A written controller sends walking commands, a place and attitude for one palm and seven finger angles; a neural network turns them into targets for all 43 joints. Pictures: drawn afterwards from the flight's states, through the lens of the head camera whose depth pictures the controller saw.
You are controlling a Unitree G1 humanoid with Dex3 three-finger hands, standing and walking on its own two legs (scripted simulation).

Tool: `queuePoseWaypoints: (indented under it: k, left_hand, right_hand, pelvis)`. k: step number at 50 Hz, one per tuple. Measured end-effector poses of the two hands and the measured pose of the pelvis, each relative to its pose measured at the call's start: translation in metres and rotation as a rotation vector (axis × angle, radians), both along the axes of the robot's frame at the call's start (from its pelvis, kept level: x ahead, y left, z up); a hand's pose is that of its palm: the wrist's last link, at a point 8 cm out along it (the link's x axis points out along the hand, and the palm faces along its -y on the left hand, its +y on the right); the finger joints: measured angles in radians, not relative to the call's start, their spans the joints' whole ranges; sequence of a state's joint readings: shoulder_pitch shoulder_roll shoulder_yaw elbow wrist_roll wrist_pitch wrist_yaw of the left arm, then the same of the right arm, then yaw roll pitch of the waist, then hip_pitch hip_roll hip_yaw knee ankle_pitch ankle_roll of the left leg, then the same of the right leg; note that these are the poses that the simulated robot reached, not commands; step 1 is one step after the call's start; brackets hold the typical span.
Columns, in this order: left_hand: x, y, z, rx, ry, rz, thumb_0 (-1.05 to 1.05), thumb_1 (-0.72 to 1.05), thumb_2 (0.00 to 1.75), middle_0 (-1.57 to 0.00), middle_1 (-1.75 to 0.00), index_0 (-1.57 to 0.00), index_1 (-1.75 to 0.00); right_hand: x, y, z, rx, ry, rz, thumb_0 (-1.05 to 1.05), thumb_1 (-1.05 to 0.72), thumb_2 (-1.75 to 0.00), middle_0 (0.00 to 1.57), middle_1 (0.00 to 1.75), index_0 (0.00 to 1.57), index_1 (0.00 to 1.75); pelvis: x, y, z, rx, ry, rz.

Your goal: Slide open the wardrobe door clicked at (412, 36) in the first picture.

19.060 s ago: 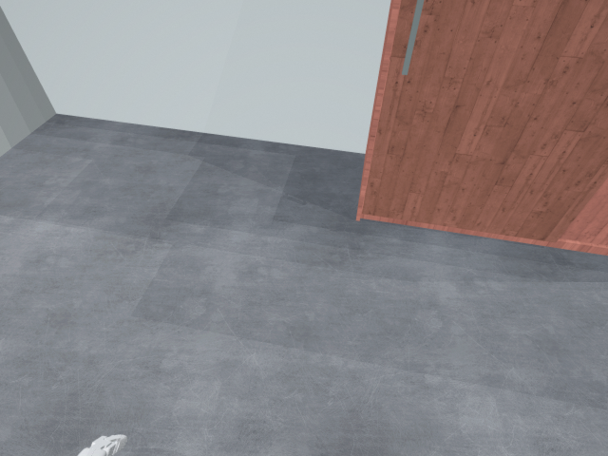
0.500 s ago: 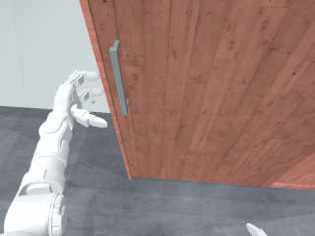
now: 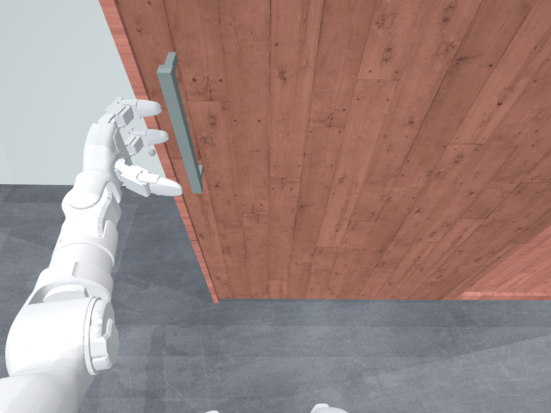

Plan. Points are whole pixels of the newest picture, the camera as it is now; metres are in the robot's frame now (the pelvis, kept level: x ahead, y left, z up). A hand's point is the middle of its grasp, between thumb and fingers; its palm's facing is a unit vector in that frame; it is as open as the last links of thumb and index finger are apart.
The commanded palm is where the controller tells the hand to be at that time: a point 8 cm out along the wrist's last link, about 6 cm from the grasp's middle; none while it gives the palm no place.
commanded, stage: move the hooked fingers beside the handle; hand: left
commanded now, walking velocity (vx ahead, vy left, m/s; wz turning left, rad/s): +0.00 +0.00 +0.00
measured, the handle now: (186, 132) +0.51 +0.12 +0.11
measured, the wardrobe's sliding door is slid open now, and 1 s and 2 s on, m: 0.00 0.00 0.00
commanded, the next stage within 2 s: feel for the door with the fingertips in 0.54 s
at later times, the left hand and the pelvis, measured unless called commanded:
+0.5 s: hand (154, 159) +0.45 +0.16 +0.11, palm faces -0.03 -1.00 -0.02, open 14.0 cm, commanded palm +0.43 +0.21 +0.12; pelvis +0.00 +0.01 +0.00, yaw +1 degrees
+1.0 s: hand (169, 164) +0.44 +0.13 +0.12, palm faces -0.04 -1.00 +0.00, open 14.0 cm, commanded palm +0.42 +0.19 +0.12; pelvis +0.00 +0.01 +0.00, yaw +1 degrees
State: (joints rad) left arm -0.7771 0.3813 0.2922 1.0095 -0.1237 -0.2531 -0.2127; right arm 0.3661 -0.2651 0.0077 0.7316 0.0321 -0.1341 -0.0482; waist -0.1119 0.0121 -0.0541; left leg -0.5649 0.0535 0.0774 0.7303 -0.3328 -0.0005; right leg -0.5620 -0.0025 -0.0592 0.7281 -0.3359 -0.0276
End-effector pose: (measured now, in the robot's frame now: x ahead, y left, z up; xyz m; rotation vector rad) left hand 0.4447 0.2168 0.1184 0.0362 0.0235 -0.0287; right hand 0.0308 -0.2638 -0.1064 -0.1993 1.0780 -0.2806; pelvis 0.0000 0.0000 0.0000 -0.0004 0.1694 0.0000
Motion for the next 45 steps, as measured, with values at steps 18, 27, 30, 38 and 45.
queuePoseWaypoints:
  k: [18,27,30,38,45]
  left_hand:
    - [-0.01,-0.002,0.0,-0.008,0.005,-0.009,-0.01,-0.5,0.3,-0.3,-1.19,-0.3,-1.2]
    - [-0.011,-0.005,-0.002,-0.014,0.001,-0.002,-0.01,-0.5,0.3,-0.3,-1.19,-0.3,-1.2]
    - [-0.01,-0.004,0.0,-0.012,-0.009,0.003,-0.01,-0.5,0.3,-0.3,-1.19,-0.3,-1.19]
    - [-0.013,0.002,0.002,-0.011,-0.005,0.001,-0.01,-0.5,0.3,-0.3,-1.19,-0.3,-1.19]
    - [-0.021,-0.019,0.0,-0.027,-0.005,-0.04,-0.01,-0.5,0.3,-0.3,-1.19,-0.3,-1.19]
  right_hand:
    - [0.037,0.01,0.007,0.0,-0.085,0.038,0.01,-0.9,-0.89,0.2,0.3,0.2,0.3]
    - [0.045,0.016,0.006,0.013,-0.101,0.063,0.01,-0.9,-0.89,0.2,0.3,0.21,0.3]
    - [0.043,0.017,0.005,0.016,-0.094,0.06,0.01,-0.9,-0.89,0.2,0.3,0.21,0.3]
    - [0.031,0.012,0.005,0.011,-0.067,0.04,0.01,-0.9,-0.89,0.2,0.3,0.21,0.3]
    - [0.029,0.01,0.004,0.011,-0.064,0.042,0.01,-0.9,-0.89,0.2,0.3,0.21,0.3]
  pelvis:
    - [0.004,0.006,0.002,-0.009,-0.022,0.014]
    - [0.002,0.007,0.001,-0.007,-0.02,0.014]
    - [0.002,0.007,0.001,-0.006,-0.02,0.013]
    - [0.003,0.006,0.002,-0.008,-0.024,0.013]
    - [0.002,0.006,0.003,-0.01,-0.036,0.019]
